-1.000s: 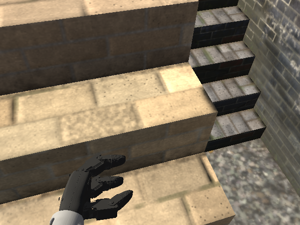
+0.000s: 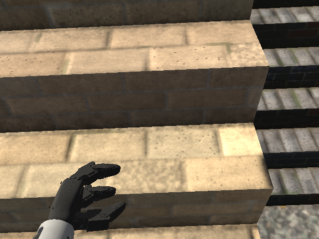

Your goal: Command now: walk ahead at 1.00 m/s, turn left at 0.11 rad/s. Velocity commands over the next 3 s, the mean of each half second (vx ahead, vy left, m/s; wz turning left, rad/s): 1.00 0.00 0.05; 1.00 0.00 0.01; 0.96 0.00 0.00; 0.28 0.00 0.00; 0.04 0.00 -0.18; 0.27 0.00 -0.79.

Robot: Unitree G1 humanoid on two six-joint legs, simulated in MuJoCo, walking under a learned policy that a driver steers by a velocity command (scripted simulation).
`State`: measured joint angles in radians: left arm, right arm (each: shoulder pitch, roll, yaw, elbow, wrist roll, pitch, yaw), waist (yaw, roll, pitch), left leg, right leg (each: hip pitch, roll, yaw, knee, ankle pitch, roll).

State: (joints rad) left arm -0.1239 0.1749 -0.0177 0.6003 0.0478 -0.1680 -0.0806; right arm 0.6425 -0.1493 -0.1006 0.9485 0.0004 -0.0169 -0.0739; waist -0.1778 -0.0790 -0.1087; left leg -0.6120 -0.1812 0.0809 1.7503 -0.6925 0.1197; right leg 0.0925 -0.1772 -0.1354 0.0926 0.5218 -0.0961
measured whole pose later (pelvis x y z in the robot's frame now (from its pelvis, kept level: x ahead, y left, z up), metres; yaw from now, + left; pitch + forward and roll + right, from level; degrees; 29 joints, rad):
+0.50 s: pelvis +0.03 +0.01 +0.11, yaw +8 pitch -1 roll -3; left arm 0.13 0.03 -0.07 0.59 0.00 0.01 0.05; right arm 0.07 -0.20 0.01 0.90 -0.02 -0.06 -0.02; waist 0.13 0.03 -0.12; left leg -0.36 0.05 0.00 0.71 -0.34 0.07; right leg -1.36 0.10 0.08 2.34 -0.14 -0.01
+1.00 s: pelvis +0.13 -0.10 +0.21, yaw +11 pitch +1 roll -3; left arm 0.35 0.10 -0.04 0.71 0.05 -0.08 0.00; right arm 0.02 -0.19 0.01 0.56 -0.03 -0.05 0.01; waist 0.07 0.10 -0.12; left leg -0.63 -0.13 -0.07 1.72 -0.05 0.07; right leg -0.69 0.00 -0.06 1.35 -0.75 -0.07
